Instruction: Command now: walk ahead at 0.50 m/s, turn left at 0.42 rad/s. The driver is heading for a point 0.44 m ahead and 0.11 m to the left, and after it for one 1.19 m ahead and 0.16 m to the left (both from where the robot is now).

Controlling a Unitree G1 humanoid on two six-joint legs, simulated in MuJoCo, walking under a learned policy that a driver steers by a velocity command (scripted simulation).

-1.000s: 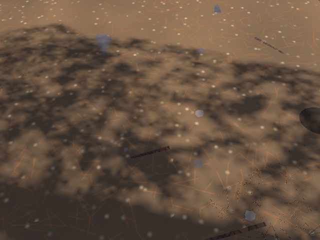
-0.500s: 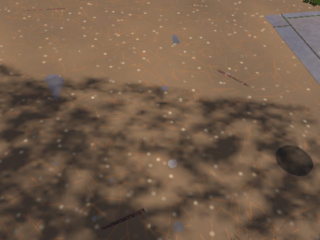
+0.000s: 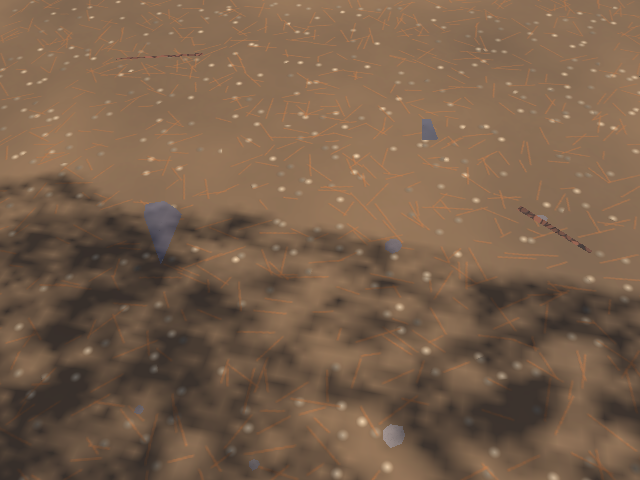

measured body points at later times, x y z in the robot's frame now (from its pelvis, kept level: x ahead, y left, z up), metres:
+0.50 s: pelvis +0.25 +0.06 -0.01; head +0.29 +0.08 +0.44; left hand +0.30 +0.35 -0.13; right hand +0.39 -0.19 -0.14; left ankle +0.25 +0.10 -0.75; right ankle +0.31 -0.09 -0.66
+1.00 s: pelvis +0.39 +0.06 -0.01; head +0.43 +0.06 +0.44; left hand +0.39 +0.35 -0.13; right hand +0.56 -0.16 -0.15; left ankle +0.34 +0.19 -0.68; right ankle +0.48 +0.02 -0.75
